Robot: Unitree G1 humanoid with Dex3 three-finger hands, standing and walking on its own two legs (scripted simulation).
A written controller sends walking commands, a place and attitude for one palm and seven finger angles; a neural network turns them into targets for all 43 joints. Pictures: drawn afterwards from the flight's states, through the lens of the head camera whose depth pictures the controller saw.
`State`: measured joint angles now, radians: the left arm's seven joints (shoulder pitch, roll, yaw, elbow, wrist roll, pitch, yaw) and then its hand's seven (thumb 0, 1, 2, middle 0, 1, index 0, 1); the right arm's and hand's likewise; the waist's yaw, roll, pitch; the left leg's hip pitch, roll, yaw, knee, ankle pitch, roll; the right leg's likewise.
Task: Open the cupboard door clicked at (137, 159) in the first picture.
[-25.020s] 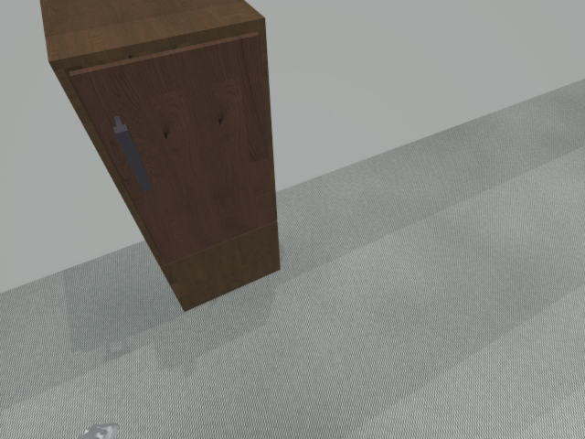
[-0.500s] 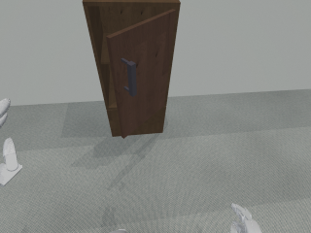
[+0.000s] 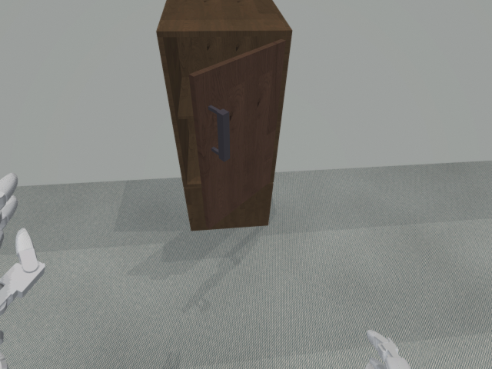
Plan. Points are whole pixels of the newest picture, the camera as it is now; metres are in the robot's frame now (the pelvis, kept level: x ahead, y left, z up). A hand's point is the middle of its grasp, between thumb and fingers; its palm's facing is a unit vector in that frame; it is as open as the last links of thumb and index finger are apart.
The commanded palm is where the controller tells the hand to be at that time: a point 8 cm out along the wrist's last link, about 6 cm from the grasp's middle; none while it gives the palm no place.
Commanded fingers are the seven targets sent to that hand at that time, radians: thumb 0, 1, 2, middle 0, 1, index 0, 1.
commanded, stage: stop stepping back and stand still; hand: left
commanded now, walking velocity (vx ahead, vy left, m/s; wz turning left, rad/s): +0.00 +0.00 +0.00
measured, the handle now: (218, 133) +0.71 +0.13 +0.00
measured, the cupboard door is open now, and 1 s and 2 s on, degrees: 41 41 41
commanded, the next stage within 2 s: let the arm hang, fingers relaxed in 0.04 s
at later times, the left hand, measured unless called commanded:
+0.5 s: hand out of the picture +0.00 +0.16 -0.18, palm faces -0.03 -0.99 -0.14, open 7.3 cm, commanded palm none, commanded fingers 0.00 0.90 0.90 -0.20 -0.30 -0.20 -0.30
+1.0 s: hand out of the picture +0.02 +0.21 -0.15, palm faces +0.03 -0.95 -0.31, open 7.4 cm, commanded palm none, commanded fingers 0.00 0.90 0.90 -0.20 -0.30 -0.20 -0.30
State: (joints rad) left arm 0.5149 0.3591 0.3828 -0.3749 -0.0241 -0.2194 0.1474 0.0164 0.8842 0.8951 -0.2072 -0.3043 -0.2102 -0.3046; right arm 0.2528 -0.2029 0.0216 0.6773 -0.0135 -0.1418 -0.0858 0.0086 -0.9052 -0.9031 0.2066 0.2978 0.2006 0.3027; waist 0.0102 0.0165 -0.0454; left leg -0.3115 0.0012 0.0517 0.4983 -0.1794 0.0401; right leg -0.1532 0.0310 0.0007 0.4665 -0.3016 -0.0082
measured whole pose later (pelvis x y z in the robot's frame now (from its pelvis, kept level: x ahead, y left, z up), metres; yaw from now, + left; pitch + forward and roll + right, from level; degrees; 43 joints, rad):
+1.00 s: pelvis +0.00 -0.01 +0.01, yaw +2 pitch -2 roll +0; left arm 0.21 0.25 0.00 1.13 0.01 -0.01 0.02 0.01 0.91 0.90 -0.19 -0.30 -0.20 -0.30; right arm 0.17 -0.22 -0.01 1.14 -0.02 0.01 -0.01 0.00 -0.91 -0.90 0.21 0.30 0.20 0.30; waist -0.01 0.04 0.03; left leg -0.23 -0.02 0.02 0.37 -0.11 0.03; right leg -0.08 0.02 -0.02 0.38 -0.27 -0.02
